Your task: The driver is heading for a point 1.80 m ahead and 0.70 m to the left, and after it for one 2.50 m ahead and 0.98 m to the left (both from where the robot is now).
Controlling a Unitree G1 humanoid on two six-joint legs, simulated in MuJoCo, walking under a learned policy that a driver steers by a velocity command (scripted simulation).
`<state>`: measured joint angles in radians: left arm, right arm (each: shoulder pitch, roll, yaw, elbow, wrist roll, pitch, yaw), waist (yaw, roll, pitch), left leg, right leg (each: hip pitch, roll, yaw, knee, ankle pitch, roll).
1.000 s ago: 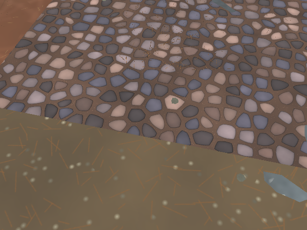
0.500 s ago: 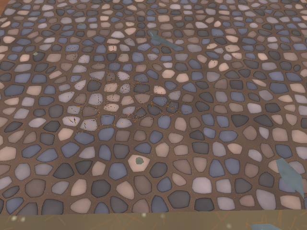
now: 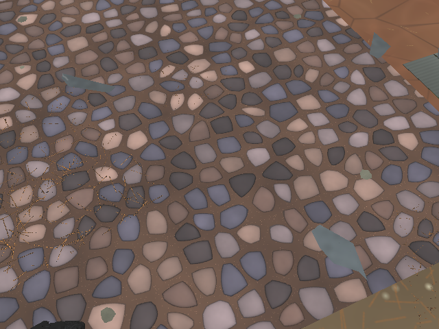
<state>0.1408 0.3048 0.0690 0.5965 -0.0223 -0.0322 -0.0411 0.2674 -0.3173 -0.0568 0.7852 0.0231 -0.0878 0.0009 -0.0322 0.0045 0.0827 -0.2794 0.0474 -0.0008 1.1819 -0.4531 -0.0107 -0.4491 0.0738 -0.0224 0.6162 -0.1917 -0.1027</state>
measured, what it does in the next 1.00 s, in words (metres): walks ahead, turning left: left foot, then right foot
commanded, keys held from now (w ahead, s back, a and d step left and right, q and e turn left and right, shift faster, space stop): w+q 0.76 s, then q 0.24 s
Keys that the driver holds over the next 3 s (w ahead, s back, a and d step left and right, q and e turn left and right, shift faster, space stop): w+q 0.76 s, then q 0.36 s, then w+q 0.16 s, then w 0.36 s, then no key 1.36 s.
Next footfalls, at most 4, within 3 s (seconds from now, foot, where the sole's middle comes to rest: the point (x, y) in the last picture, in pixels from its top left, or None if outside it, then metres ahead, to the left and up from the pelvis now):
0.46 left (175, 326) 0.44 0.16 -0.76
0.90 right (221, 228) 0.74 0.01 -0.76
1.34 left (154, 274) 0.60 0.23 -0.76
1.80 right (149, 169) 0.99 0.27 -0.76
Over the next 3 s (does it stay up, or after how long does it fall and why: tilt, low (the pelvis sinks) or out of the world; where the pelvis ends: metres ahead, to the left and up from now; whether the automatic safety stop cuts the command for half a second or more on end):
stays up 0.89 0.33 0.02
